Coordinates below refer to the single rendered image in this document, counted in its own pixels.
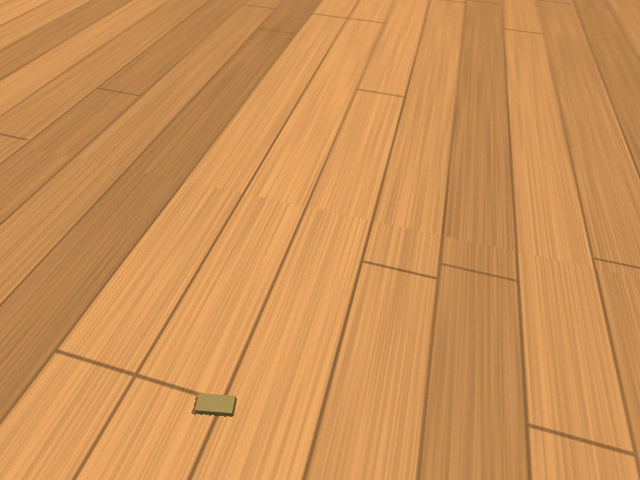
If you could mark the small box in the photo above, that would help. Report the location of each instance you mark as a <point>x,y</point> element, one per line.
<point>214,404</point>

